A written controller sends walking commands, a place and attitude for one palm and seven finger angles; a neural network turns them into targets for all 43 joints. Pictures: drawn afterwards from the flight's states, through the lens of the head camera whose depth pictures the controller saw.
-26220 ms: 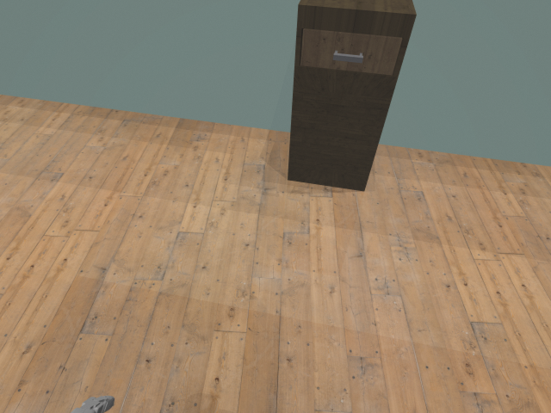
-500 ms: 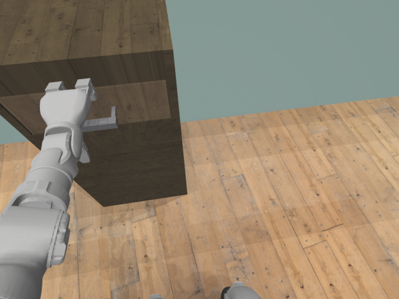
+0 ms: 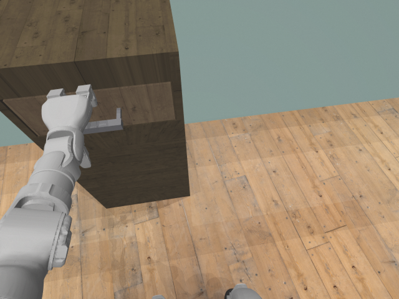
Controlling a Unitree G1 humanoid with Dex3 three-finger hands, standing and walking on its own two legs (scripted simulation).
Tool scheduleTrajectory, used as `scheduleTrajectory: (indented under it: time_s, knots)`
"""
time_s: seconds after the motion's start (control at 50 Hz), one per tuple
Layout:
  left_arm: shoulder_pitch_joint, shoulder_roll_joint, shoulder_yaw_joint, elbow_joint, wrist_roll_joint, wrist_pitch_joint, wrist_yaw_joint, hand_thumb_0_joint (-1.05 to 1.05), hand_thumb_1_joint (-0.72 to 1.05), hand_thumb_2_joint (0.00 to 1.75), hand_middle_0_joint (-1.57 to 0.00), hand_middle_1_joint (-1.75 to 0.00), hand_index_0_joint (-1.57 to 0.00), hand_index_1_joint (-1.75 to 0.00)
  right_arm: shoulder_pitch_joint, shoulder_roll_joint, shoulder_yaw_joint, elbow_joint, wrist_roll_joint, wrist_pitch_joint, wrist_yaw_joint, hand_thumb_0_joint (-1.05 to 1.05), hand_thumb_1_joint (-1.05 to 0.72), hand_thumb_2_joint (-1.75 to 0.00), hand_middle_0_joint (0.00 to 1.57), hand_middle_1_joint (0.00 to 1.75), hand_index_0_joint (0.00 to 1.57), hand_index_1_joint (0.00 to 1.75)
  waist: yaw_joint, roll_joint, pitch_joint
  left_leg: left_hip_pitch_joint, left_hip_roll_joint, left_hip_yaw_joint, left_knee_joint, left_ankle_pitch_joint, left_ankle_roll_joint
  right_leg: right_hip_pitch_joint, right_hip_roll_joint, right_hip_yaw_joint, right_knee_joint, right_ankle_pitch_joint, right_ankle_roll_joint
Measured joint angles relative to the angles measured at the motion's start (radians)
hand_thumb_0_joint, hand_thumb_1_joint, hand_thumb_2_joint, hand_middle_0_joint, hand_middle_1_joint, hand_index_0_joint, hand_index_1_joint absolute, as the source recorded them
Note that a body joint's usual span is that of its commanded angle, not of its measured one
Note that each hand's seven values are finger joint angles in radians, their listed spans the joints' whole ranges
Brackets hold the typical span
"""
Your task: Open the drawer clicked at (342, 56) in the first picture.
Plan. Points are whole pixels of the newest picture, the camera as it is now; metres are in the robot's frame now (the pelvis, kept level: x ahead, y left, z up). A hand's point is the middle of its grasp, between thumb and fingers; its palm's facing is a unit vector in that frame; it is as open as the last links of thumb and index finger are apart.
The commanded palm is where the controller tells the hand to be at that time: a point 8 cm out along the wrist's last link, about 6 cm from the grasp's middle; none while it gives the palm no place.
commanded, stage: re-aim the fingers above the handle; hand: left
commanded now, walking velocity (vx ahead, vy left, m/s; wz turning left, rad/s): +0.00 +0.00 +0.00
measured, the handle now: (99, 120) +0.53 +0.23 -0.02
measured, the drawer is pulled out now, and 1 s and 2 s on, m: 0.00 0.00 0.00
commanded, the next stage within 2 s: lower the fingers behind the handle in 0.82 s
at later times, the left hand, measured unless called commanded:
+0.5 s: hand (80, 128) +0.47 +0.24 +0.03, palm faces -0.06 +0.01 -1.00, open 13.8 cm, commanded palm +0.46 +0.23 +0.08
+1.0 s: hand (85, 125) +0.48 +0.23 +0.03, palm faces -0.09 +0.01 -1.00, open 13.7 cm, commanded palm +0.47 +0.23 +0.08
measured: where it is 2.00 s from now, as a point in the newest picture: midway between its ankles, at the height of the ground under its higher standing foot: outside the picture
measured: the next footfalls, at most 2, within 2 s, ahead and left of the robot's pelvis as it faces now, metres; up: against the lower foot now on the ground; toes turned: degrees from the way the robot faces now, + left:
none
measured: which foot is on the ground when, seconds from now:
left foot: down 0.00-1.00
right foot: down 0.00-1.00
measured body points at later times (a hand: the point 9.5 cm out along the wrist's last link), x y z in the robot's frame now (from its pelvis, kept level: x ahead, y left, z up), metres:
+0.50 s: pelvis +0.00 -0.01 +0.00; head +0.10 -0.02 +0.44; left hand +0.47 +0.24 +0.08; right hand +0.02 -0.28 -0.13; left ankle -0.02 +0.11 -0.71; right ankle +0.01 -0.14 -0.71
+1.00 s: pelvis +0.00 -0.01 +0.00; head +0.10 -0.02 +0.44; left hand +0.48 +0.23 +0.08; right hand +0.02 -0.29 -0.13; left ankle -0.02 +0.11 -0.71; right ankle +0.01 -0.14 -0.71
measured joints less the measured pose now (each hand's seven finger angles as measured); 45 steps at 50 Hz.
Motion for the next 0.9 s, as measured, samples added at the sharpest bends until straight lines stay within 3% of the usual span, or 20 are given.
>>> scheduleTrajectory:
  time_s: [0.12,0.22,0.34,0.48,0.6,0.7,0.82,0.9]
  knots:
    - [-0.003,-0.017,-0.071,-0.048,-0.027,-0.044,-0.052,0.00,-0.49,0.30,-0.33,-1.20,-0.32,-1.20,0.012,0.009,-0.009,0.013,0.001,-0.010,-0.014,0.01,-0.90,-0.90,0.20,0.30,0.20,0.30,0.017,-0.008,-0.001,0.021,-0.005,-0.021,-0.014,0.006,-0.002,0.035,-0.005,-0.021,-0.022,0.002,-0.001]
    - [-0.030,-0.036,-0.062,-0.037,-0.010,-0.077,-0.031,0.00,-0.49,0.30,-0.32,-1.20,-0.32,-1.20,-0.003,0.000,-0.002,0.010,-0.001,-0.013,-0.014,0.01,-0.90,-0.90,0.20,0.30,0.20,0.30,0.001,-0.018,-0.009,0.017,-0.004,-0.025,-0.006,0.001,-0.004,0.032,-0.004,-0.025,-0.016,-0.003,-0.004]
    - [-0.033,-0.033,-0.018,-0.017,0.013,-0.044,0.018,0.00,-0.49,0.30,-0.34,-1.22,-0.32,-1.20,-0.018,-0.012,0.003,-0.010,-0.004,-0.004,-0.003,0.00,-0.90,-0.90,0.20,0.30,0.20,0.30,-0.010,-0.014,-0.010,0.001,0.001,-0.009,0.002,-0.002,-0.004,0.004,0.001,-0.008,0.001,-0.004,-0.004]
    - [0.004,-0.002,0.001,-0.003,-0.005,0.007,-0.021,0.00,-0.49,0.30,-0.33,-1.22,-0.32,-1.20,-0.012,-0.007,0.002,-0.011,0.004,0.008,-0.007,0.00,-0.90,-0.90,0.20,0.30,0.20,0.30,0.000,-0.002,-0.003,0.016,0.004,-0.001,-0.015,0.004,-0.007,0.011,0.005,0.000,-0.007,0.000,-0.006]
    - [0.009,-0.006,-0.061,-0.049,-0.022,-0.053,-0.062,0.00,-0.49,0.30,-0.32,-1.21,-0.32,-1.20,0.008,0.002,-0.008,0.004,0.005,-0.008,-0.022,0.00,-0.90,-0.90,0.20,0.30,0.20,0.30,0.016,-0.005,0.007,0.027,0.001,-0.024,-0.020,0.010,-0.011,0.035,0.002,-0.023,-0.018,0.000,-0.010]
    - [-0.020,-0.031,-0.064,-0.053,-0.007,-0.092,-0.027,0.00,-0.49,0.30,-0.32,-1.20,-0.32,-1.20,0.001,-0.003,-0.008,0.014,0.000,-0.016,-0.021,0.01,-0.90,-0.90,0.20,0.30,0.20,0.30,0.004,-0.012,-0.002,0.013,0.001,-0.032,-0.009,0.007,-0.014,0.026,0.001,-0.031,-0.009,-0.005,-0.013]
    - [-0.050,-0.032,-0.019,-0.001,0.013,-0.040,0.035,0.00,-0.49,0.30,-0.34,-1.22,-0.32,-1.21,-0.020,-0.015,0.002,0.004,-0.004,-0.008,-0.007,0.00,-0.90,-0.90,0.20,0.30,0.20,0.30,-0.014,-0.009,-0.007,-0.006,0.004,-0.016,-0.001,0.004,-0.013,-0.005,0.005,-0.014,0.007,-0.005,-0.013]
    - [-0.055,-0.030,-0.011,0.019,0.013,0.001,0.024,0.00,-0.49,0.30,-0.34,-1.23,-0.33,-1.23,-0.027,-0.017,0.010,0.000,0.002,0.004,-0.007,0.00,-0.90,-0.90,0.20,0.30,0.20,0.30,-0.013,-0.002,-0.004,0.001,0.005,-0.005,-0.010,0.009,-0.012,-0.006,0.007,-0.003,0.005,0.000,-0.011]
